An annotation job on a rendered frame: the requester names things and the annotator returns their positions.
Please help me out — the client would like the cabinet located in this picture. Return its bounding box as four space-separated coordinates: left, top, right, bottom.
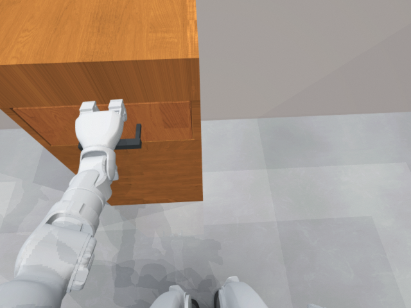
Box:
0 0 203 206

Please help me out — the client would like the left robot shin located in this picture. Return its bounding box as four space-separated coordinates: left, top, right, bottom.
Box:
169 286 184 293

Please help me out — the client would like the robot left upper arm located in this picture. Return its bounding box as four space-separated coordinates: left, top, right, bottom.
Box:
0 223 97 308

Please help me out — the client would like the drawer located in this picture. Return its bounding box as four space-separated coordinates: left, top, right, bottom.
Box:
13 101 193 145

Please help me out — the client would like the left robot forearm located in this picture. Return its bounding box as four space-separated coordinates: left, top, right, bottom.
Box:
14 146 116 278

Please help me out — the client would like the handle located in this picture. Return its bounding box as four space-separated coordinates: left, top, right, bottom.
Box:
78 124 142 151

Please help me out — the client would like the left robot hand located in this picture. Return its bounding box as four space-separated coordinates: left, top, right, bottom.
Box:
75 99 127 181

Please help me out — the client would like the right robot shin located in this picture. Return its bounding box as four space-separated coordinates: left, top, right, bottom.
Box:
223 277 239 287

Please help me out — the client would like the robot shin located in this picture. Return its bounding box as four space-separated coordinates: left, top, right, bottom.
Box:
169 286 184 293
223 277 239 287

